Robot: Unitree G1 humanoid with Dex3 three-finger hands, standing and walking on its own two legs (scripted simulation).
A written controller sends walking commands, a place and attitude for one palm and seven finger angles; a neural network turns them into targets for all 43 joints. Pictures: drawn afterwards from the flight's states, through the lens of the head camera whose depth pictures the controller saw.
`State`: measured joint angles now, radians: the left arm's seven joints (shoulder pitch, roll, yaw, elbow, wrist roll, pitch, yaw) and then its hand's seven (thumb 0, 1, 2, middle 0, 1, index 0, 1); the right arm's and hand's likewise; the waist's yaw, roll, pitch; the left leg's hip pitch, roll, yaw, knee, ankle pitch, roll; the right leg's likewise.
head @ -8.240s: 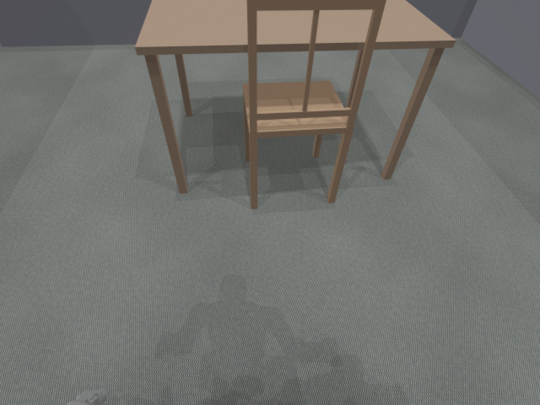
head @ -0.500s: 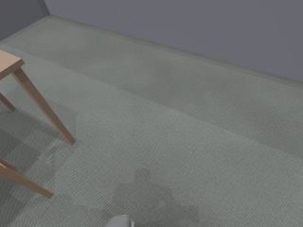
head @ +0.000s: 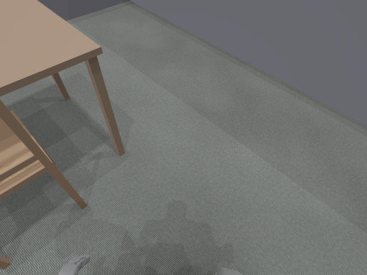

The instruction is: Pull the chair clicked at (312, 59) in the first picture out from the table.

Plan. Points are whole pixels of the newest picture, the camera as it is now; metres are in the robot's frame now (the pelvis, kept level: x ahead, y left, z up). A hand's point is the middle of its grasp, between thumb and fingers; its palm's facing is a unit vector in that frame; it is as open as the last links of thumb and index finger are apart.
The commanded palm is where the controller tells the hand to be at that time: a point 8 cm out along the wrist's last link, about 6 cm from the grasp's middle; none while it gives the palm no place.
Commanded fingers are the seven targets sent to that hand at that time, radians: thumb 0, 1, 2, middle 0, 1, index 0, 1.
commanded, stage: turn to face it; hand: left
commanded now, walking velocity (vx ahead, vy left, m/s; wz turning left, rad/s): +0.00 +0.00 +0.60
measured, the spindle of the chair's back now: out of the picture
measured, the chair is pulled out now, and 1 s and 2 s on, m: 0.00 0.00 0.00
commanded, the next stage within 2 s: take the last steps up to it in 1.36 s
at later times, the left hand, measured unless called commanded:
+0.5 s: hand out of the picture +0.00 +0.16 -0.15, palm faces +0.32 -0.90 -0.28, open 7.4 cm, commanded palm none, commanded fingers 0.00 0.90 0.90 -0.20 -0.30 -0.20 -0.30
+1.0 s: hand out of the picture -0.06 +0.24 -0.16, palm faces +0.59 -0.77 -0.24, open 7.4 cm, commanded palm none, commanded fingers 0.00 0.90 0.90 -0.20 -0.30 -0.20 -0.30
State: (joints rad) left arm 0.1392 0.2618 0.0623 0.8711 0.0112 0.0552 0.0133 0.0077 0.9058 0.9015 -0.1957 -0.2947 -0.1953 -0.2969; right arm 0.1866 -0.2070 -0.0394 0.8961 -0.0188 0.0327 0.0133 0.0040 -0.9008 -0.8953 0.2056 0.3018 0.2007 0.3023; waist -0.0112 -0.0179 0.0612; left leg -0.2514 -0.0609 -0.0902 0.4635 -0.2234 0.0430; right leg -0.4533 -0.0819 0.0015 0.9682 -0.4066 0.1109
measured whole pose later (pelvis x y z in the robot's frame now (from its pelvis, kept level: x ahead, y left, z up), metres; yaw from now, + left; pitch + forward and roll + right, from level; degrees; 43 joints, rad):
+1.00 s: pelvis -0.02 +0.01 +0.00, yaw +35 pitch +0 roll -2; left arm 0.16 0.27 0.07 0.90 0.01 0.06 0.02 0.01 0.91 0.90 -0.20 -0.29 -0.20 -0.30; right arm 0.19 -0.20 -0.03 0.90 -0.01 0.03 0.01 0.00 -0.90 -0.90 0.20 0.30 0.20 0.30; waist 0.00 -0.03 0.06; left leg -0.22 -0.07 -0.06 0.43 -0.21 0.08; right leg -0.49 -0.10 0.00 1.07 -0.35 0.12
